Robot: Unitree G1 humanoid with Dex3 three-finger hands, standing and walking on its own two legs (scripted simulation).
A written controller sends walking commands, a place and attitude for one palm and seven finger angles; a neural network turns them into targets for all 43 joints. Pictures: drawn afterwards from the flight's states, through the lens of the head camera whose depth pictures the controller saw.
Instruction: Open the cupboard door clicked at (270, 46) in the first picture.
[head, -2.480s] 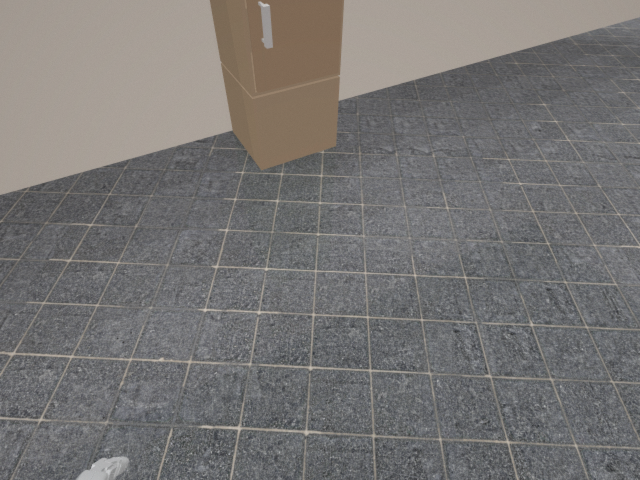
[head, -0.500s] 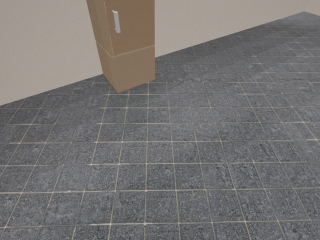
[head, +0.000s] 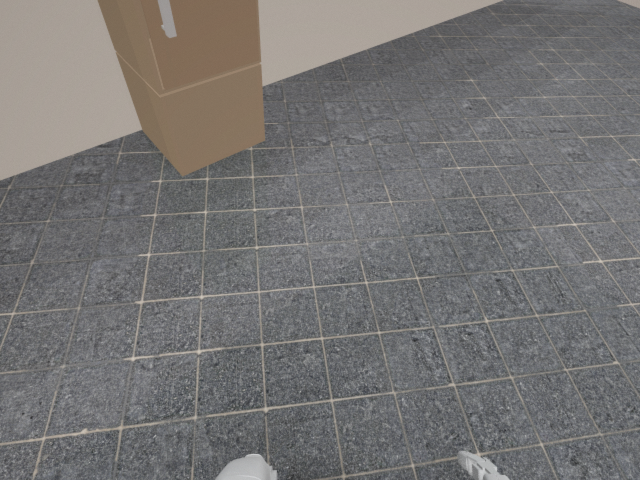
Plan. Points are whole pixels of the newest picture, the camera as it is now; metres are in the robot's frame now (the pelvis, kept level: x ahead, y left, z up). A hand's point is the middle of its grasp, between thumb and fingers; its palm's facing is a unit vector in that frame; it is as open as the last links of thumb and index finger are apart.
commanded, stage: walk to a spot facing it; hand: left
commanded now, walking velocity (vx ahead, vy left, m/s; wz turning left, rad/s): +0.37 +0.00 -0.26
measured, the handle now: (162, 8) +1.31 +0.62 -0.05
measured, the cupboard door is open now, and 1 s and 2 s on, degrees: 0 0 0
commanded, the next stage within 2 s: turn to face it in 1.78 s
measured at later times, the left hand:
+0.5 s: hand (264, 312) +0.39 +0.13 -0.14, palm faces -0.24 -0.95 -0.18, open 7.4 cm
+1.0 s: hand (241, 306) +0.41 +0.18 -0.17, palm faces -0.10 -0.98 -0.15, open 7.3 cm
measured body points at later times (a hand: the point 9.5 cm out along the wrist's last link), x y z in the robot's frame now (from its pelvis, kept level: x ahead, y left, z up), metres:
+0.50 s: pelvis +0.21 -0.01 +0.01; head +0.24 -0.02 +0.46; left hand +0.40 +0.18 -0.13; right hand +0.03 -0.18 -0.13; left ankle +0.08 +0.10 -0.71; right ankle +0.29 -0.12 -0.71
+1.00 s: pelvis +0.43 -0.01 +0.01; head +0.46 +0.02 +0.46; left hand +0.42 +0.23 -0.16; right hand +0.49 -0.28 -0.11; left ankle +0.51 +0.08 -0.72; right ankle +0.30 -0.12 -0.67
